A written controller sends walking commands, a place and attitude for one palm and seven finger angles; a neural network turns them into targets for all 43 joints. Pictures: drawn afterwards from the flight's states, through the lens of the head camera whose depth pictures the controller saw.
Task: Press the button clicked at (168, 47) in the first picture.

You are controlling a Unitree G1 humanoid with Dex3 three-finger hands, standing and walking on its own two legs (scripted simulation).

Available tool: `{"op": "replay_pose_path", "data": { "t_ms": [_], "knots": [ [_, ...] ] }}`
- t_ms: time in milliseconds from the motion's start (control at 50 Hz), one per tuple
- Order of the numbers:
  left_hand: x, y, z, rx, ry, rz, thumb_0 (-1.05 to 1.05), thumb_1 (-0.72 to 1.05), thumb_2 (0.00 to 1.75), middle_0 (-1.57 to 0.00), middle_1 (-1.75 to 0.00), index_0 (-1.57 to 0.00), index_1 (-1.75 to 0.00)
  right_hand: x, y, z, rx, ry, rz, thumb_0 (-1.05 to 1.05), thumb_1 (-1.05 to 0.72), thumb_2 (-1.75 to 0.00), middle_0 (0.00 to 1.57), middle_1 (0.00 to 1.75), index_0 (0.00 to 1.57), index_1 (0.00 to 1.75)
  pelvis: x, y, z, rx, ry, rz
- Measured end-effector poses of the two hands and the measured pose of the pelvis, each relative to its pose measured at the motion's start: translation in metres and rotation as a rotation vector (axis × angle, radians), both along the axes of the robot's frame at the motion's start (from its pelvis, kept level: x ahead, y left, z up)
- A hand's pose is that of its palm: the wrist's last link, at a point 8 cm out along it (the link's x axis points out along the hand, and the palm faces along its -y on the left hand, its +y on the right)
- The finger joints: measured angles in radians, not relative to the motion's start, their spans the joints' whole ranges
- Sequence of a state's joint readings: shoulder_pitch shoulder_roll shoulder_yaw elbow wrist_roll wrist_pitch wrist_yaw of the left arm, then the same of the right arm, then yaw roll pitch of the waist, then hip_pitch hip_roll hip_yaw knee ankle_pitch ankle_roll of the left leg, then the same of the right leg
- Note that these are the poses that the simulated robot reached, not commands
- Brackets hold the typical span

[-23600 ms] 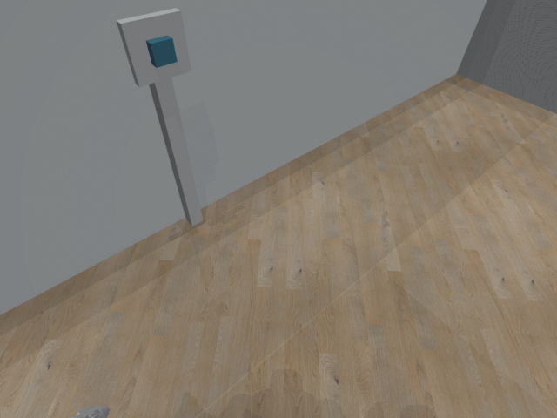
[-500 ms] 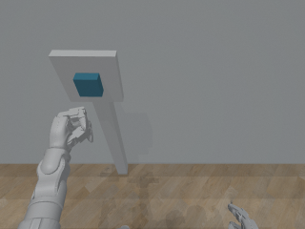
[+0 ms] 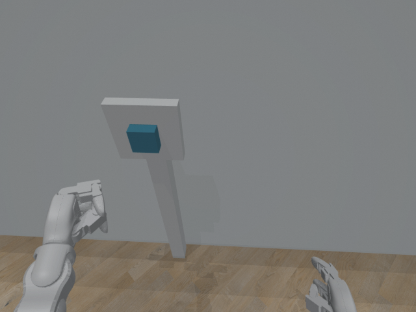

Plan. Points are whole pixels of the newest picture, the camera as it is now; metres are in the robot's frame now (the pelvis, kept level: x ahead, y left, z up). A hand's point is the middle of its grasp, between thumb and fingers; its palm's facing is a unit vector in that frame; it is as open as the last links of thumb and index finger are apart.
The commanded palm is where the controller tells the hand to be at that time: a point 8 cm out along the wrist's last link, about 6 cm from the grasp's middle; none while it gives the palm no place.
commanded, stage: draw the hand back to the body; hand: left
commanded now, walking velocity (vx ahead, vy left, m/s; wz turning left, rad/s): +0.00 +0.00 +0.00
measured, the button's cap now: (144, 137) +0.50 +0.20 +0.06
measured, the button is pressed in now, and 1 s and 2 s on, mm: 0 0 0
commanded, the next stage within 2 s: step back with the hand held close in 0.82 s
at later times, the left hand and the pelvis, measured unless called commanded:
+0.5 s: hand (54, 220) +0.20 +0.24 +0.16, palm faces +0.37 -0.85 -0.37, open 3.1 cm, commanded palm +0.15 +0.29 +0.18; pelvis +0.02 +0.01 +0.01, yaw +0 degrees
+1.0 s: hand (42, 227) +0.19 +0.24 +0.17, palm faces +0.40 -0.84 -0.38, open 3.1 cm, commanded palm +0.14 +0.28 +0.19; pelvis +0.01 +0.00 +0.01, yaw +0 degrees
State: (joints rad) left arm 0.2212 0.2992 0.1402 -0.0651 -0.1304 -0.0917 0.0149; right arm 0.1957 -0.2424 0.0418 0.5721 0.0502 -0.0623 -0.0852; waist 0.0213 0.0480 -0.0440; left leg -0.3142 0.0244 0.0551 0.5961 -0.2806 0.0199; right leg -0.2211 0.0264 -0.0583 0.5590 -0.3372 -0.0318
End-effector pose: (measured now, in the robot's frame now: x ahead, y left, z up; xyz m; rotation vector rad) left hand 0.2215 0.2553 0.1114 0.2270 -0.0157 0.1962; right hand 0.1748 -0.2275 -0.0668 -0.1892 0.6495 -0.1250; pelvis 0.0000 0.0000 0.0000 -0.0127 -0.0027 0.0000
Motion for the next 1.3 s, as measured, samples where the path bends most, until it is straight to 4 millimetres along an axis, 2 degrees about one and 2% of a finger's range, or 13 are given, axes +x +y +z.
{"op": "replay_pose_path", "data": {
  "t_ms": [120,280,600,820,1020,1180,1300],
  "knots": [
    [-0.018,0.008,0.014,0.050,-0.001,0.079,0.02,0.89,0.90,-1.30,-1.50,-1.30,-1.50,0.014,0.013,0.009,-0.005,-0.008,0.046,0.01,-0.90,-0.90,0.20,0.30,0.20,0.30,0.005,0.004,0.008,0.003,-0.040,0.001],
    [-0.033,0.015,0.038,0.099,-0.047,0.115,0.02,0.89,0.90,-1.30,-1.50,-1.30,-1.50,0.021,0.025,0.009,0.012,0.002,0.081,0.01,-0.90,-0.90,0.20,0.30,0.21,0.30,0.013,0.008,0.013,0.007,-0.065,-0.002],
    [-0.072,0.028,0.079,0.233,-0.136,0.174,0.01,0.89,0.90,-1.31,-1.50,-1.31,-1.50,0.018,0.020,0.005,0.015,0.007,0.074,0.02,-0.90,-0.90,0.20,0.30,0.21,0.30,0.017,0.008,0.013,0.003,-0.077,-0.003],
    [-0.077,0.024,0.072,0.201,-0.130,0.185,0.01,0.89,0.90,-1.31,-1.50,-1.31,-1.50,0.015,0.016,0.009,-0.002,-0.008,0.075,0.02,-0.90,-0.90,0.20,0.30,0.21,0.30,0.011,0.004,0.013,0.001,-0.085,-0.001],
    [-0.076,0.028,0.080,0.241,-0.158,0.171,0.01,0.89,0.90,-1.31,-1.50,-1.31,-1.50,0.009,0.013,0.010,-0.001,0.002,0.061,0.02,-0.90,-0.90,0.20,0.30,0.21,0.30,0.005,0.003,0.013,-0.009,-0.068,-0.007],
    [-0.068,0.031,0.069,0.274,-0.086,0.103,0.01,0.89,0.90,-1.31,-1.50,-1.31,-1.50,-0.011,0.004,0.005,-0.016,0.082,-0.017,0.01,-0.90,-0.90,0.20,0.30,0.21,0.30,-0.003,0.014,0.013,-0.008,-0.010,-0.024],
    [-0.073,0.038,0.069,0.306,-0.081,0.055,0.01,0.89,0.90,-1.31,-1.50,-1.31,-1.50,-0.030,0.004,0.004,-0.035,0.120,-0.062,0.01,-0.90,-0.90,0.20,0.30,0.20,0.30,-0.014,0.021,0.010,-0.007,0.003,-0.030]
  ]
}}
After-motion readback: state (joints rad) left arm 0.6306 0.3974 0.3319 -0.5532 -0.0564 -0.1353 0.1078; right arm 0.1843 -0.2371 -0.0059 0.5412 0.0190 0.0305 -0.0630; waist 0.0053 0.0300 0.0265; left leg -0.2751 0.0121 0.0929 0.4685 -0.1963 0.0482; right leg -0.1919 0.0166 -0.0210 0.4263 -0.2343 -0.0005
